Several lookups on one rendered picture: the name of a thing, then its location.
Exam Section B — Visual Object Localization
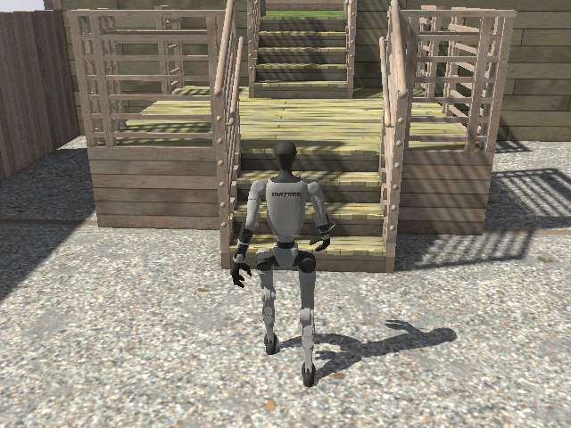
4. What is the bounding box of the left robot forearm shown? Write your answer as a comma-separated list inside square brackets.
[233, 217, 253, 263]

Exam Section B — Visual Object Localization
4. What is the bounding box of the robot head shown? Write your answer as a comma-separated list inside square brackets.
[270, 140, 301, 183]

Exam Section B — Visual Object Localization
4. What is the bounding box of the right robot forearm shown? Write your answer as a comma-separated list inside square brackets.
[318, 214, 331, 240]

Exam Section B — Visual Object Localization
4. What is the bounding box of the left robot hand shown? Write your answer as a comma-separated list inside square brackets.
[230, 261, 252, 288]

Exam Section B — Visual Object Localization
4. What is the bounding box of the right robot hand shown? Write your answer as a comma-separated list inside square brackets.
[310, 235, 330, 251]

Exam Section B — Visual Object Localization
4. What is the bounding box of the left robot upper arm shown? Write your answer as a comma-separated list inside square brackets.
[244, 179, 268, 231]

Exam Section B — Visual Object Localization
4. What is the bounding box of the robot right shin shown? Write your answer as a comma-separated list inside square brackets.
[302, 309, 315, 374]

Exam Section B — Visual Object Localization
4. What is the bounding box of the right robot upper arm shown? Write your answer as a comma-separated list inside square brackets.
[303, 178, 328, 226]

